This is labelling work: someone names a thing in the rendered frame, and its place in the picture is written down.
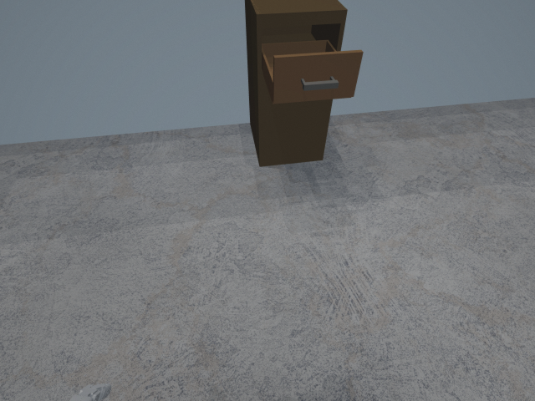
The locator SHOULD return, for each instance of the drawer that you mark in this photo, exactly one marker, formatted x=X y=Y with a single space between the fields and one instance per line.
x=285 y=64

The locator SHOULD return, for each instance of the cabinet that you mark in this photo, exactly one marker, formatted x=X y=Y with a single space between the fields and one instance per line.
x=291 y=132

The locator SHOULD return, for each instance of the robot left hand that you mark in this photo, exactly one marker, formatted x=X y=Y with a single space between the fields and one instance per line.
x=93 y=393

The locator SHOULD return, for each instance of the handle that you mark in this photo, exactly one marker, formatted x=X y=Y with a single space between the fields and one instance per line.
x=329 y=84

